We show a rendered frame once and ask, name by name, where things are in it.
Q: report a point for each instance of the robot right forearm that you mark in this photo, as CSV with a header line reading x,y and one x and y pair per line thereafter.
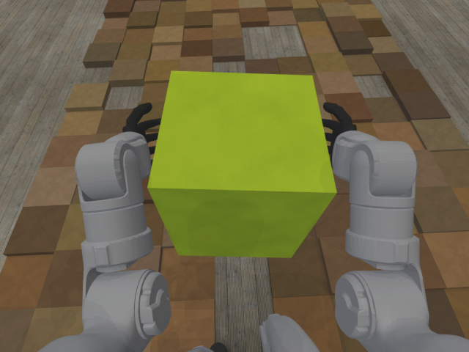
x,y
382,177

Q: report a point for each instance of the robot left upper arm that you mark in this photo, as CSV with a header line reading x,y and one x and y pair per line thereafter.
x,y
123,311

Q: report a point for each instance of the robot left hand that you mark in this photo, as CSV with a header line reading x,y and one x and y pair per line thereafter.
x,y
133,126

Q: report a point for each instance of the robot right hand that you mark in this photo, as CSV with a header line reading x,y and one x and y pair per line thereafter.
x,y
345,124

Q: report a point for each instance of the robot left forearm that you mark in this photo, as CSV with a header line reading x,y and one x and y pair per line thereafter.
x,y
109,177

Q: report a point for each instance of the robot right upper arm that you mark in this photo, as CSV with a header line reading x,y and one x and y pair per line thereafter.
x,y
386,312

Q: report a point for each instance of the right robot thigh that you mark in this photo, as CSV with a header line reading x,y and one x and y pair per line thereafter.
x,y
283,334

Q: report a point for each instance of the carton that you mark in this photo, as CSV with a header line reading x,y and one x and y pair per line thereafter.
x,y
241,165

